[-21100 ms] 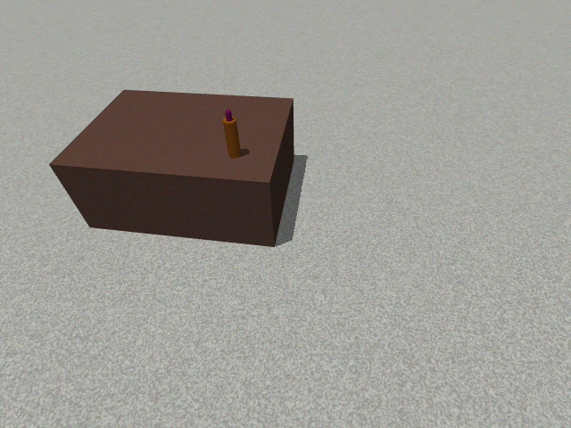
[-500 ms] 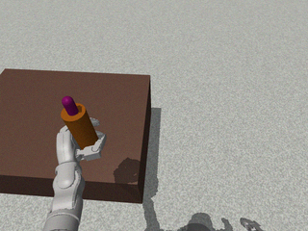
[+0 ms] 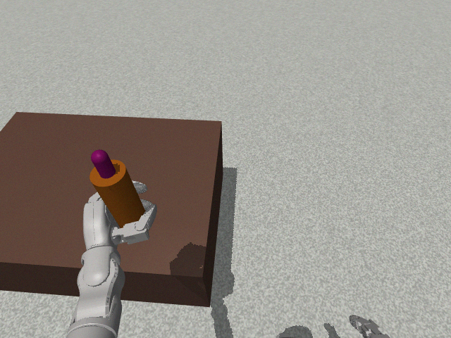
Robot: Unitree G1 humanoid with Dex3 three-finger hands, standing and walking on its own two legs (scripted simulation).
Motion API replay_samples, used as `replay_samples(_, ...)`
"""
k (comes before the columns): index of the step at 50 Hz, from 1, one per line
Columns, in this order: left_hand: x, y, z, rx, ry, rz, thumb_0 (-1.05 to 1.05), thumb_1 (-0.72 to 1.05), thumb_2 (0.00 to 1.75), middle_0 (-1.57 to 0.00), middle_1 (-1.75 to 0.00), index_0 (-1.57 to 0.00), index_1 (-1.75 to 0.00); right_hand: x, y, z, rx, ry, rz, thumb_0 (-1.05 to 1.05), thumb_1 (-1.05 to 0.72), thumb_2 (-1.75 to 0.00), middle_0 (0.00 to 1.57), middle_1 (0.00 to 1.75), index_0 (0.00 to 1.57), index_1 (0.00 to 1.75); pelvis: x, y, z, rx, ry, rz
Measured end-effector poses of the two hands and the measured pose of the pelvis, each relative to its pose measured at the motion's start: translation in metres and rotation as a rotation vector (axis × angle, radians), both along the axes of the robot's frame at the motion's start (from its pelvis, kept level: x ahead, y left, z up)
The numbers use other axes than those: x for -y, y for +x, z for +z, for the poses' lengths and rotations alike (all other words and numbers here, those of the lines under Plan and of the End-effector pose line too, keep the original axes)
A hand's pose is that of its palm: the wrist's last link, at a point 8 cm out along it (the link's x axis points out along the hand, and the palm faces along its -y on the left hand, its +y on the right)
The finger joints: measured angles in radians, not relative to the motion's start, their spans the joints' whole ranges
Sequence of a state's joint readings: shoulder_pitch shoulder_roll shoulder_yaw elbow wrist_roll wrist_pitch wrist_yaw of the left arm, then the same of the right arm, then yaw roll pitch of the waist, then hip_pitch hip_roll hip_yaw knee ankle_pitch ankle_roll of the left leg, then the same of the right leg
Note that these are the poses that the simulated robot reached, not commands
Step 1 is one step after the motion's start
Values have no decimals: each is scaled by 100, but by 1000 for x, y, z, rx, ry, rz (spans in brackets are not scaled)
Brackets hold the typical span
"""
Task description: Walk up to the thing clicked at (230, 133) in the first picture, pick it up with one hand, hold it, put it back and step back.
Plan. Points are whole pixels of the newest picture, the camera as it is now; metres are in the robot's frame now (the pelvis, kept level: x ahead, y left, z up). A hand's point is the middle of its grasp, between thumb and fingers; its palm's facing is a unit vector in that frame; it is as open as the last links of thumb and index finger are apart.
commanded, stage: hold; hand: left
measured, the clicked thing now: (120, 196) +0.35 +0.19 +0.09
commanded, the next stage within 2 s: none
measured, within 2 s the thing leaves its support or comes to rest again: neither
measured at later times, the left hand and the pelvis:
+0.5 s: hand (130, 219) +0.33 +0.18 +0.04, palm faces +0.21 -0.98 -0.02, open 6.8 cm; pelvis +0.00 +0.00 +0.00, yaw +0 degrees
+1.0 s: hand (128, 221) +0.33 +0.18 +0.04, palm faces +0.21 -0.98 -0.01, open 6.8 cm; pelvis -0.01 +0.00 +0.01, yaw +0 degrees
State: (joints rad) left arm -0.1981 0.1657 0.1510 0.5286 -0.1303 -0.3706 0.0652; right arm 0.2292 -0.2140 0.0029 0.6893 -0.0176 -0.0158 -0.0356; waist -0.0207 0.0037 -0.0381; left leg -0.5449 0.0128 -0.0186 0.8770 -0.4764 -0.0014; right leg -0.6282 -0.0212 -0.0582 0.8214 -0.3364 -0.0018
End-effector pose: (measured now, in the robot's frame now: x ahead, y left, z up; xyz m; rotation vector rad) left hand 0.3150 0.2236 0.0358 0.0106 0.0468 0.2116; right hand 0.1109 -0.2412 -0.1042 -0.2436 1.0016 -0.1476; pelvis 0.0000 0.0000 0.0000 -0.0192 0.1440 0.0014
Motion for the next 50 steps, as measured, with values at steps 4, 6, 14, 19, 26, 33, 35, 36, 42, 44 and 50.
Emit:
replay_samples(4, -1, -3, 0, -1, 3, -1, 2, 2, 106, -89, -108, -91, -105, -1, 2, 2, 7, 1, 3, 1, -89, -90, 20, 30, 20, 30, -1, 0, 1, 4, 0, -1)
replay_samples(6, -1, -4, 1, -2, 3, 2, 2, 2, 106, -89, -108, -91, -105, -1, 2, 2, 10, 2, 5, 1, -89, -90, 20, 30, 20, 30, -1, 0, 1, 7, 1, -1)
replay_samples(14, -5, -8, 7, 8, 9, 9, 2, 2, 106, -89, -108, -91, -105, -4, 3, 4, 14, 6, 9, 1, -90, -90, 20, 30, 20, 30, -2, 0, 3, 18, 0, 1)
replay_samples(19, -6, -11, 9, 6, 6, 4, 2, 2, 106, -89, -108, -91, -105, -4, 5, 5, 22, 10, 11, 1, -90, -90, 20, 30, 20, 30, -2, 1, 4, 23, -1, 2)
replay_samples(26, -5, -15, 6, -1, 3, -1, 2, 3, 106, -89, -108, -91, -105, -4, 6, 7, 34, 12, 15, 1, -90, -90, 20, 30, 20, 30, -2, -2, 5, 29, 1, 0)
replay_samples(33, -6, -21, 7, 5, 0, 6, 2, 3, 106, -89, -108, -91, -105, -3, 4, 7, 37, 12, 17, 1, -90, -90, 20, 30, 20, 30, -1, -4, 5, 34, 3, 0)
replay_samples(35, -7, -22, 9, 11, 3, 9, 2, 3, 106, -89, -108, -91, -105, -2, 3, 7, 37, 10, 17, 1, -90, -90, 20, 30, 20, 30, 0, -4, 5, 36, 3, 1)
replay_samples(36, -7, -22, 10, 15, 5, 10, 2, 3, 106, -89, -108, -91, -105, -2, 3, 7, 37, 10, 18, 1, -90, -90, 20, 30, 20, 30, 0, -4, 5, 36, 3, 2)
replay_samples(42, -7, -20, 13, 21, 5, 5, 2, 3, 106, -89, -108, -91, -105, -1, 2, 8, 38, 9, 19, 1, -90, -90, 20, 30, 20, 30, 1, -6, 6, 39, 2, 5)
replay_samples(44, -7, -20, 13, 22, 9, 0, 2, 3, 106, -89, -108, -91, -105, -1, 1, 8, 39, 9, 18, 1, -90, -90, 20, 30, 20, 30, 1, -6, 6, 38, 2, 5)
replay_samples(50, -8, -20, 10, 12, 1, 5, 2, 2, 106, -89, -108, -91, -105, 0, 1, 8, 38, 11, 13, 1, -90, -90, 20, 30, 20, 30, 1, -5, 6, 35, 2, 3)
